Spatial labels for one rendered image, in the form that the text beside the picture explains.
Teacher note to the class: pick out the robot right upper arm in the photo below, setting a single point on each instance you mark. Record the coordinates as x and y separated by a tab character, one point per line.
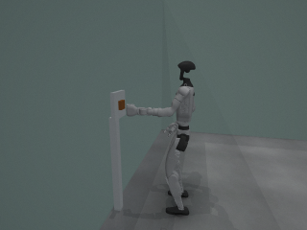
194	107

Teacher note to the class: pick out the robot left shin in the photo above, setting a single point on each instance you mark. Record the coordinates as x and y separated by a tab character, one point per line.
175	190

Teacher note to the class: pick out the robot left forearm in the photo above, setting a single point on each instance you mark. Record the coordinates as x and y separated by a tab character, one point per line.
159	112

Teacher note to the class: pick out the robot left hand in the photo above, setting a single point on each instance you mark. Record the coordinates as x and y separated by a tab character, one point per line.
131	109

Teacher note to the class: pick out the button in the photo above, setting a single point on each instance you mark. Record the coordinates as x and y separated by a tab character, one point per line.
121	105

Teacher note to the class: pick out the robot torso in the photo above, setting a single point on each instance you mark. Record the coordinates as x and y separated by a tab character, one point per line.
184	114

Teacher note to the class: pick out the robot left upper arm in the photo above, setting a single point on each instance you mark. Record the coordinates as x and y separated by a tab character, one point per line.
182	94

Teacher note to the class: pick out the panel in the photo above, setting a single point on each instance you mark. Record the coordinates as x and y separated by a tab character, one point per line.
115	146

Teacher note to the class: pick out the robot right hand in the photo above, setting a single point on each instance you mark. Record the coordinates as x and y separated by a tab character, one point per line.
172	128

